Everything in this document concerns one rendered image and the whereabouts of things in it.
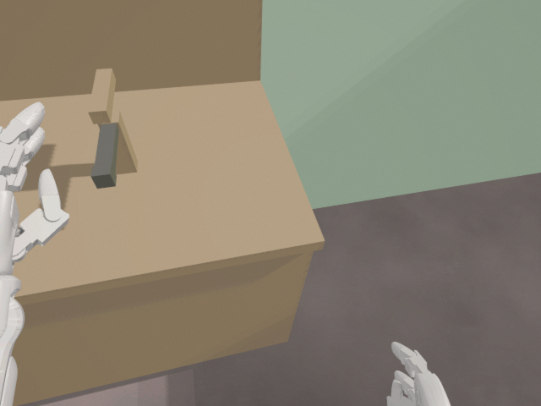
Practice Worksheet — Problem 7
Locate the left robot forearm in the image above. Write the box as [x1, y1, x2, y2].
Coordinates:
[0, 275, 25, 406]

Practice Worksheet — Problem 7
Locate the robot right hand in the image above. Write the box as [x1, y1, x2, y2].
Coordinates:
[387, 342, 451, 406]

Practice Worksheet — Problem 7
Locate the robot left hand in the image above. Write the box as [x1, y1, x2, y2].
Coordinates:
[0, 102, 69, 276]

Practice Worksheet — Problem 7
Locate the counter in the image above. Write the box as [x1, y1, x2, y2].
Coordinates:
[0, 0, 325, 406]

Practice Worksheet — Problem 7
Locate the tap lever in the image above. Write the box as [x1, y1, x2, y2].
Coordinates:
[91, 123, 119, 189]

